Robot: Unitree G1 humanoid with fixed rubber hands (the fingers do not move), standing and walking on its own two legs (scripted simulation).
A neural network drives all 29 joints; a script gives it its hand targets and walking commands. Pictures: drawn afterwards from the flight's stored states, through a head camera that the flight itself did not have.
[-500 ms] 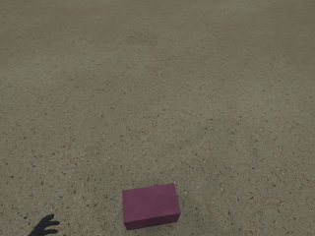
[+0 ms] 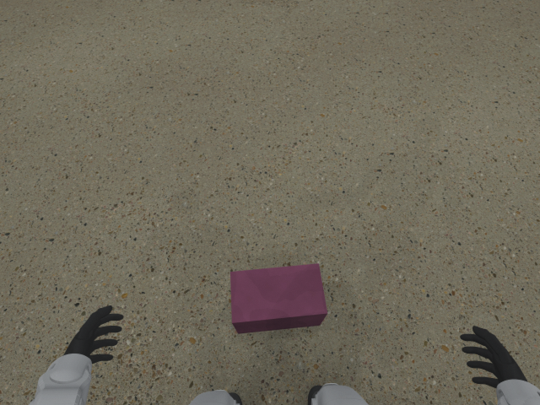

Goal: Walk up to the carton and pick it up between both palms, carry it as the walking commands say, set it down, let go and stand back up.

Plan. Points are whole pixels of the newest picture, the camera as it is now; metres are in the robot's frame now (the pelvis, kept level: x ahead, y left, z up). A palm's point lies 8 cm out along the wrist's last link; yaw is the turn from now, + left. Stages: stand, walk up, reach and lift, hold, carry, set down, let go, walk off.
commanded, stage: reach and lift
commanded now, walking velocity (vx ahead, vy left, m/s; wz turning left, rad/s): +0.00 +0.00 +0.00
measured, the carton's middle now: (277, 299) +0.42 -0.01 -0.67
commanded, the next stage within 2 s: none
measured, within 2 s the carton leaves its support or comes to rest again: neither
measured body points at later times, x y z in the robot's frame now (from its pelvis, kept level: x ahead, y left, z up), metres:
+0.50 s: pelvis -0.02 +0.00 -0.05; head +0.12 +0.00 +0.38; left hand +0.27 +0.28 -0.14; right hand +0.25 -0.30 -0.13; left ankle +0.01 +0.14 -0.73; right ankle +0.03 -0.14 -0.73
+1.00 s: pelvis -0.05 -0.02 -0.10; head +0.19 -0.01 +0.28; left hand +0.37 +0.26 -0.18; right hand +0.39 -0.26 -0.19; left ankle +0.01 +0.14 -0.73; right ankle +0.03 -0.14 -0.73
